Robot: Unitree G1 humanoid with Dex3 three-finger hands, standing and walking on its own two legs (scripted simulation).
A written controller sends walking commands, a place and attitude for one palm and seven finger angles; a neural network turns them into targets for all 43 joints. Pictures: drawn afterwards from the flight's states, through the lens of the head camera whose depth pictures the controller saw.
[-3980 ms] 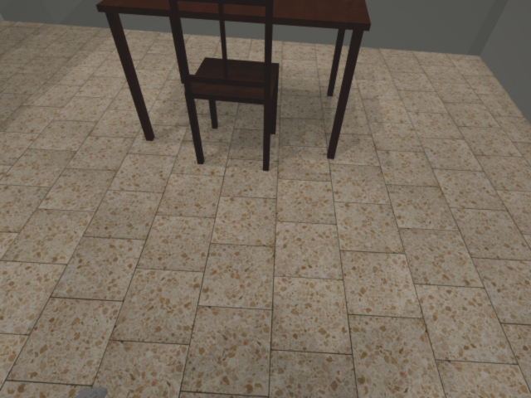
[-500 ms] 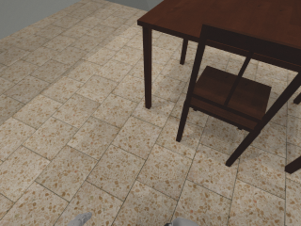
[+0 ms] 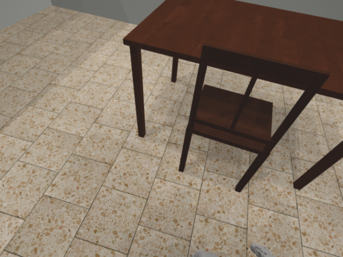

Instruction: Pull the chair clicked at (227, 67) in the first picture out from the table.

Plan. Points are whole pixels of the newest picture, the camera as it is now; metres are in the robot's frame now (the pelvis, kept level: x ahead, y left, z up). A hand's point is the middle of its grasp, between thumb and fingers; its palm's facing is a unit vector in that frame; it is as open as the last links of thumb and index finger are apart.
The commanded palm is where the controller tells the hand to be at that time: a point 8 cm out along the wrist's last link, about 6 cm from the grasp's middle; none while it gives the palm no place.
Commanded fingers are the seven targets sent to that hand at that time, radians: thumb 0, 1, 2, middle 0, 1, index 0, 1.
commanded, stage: turn to face it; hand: left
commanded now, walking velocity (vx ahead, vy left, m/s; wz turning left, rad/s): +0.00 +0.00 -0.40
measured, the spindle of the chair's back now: (242, 103) +0.70 -0.22 -0.08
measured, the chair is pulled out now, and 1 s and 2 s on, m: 0.00 0.00 0.00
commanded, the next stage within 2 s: take the last steps up to it in 0.28 s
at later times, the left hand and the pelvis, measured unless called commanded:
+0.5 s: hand out of the picture +0.14 +0.12 -0.15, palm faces -0.19 -0.95 -0.24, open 7.4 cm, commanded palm none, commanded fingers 0.00 0.90 0.90 -0.20 -0.30 -0.20 -0.30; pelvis +0.02 -0.05 +0.00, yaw -11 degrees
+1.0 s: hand (144, 227) +0.22 +0.09 -0.17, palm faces -0.27 -0.95 -0.18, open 7.4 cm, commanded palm none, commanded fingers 0.00 0.90 0.90 -0.20 -0.30 -0.20 -0.30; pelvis +0.13 -0.07 +0.00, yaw -16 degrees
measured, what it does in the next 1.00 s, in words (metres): walks ahead, turning right: right foot, then left foot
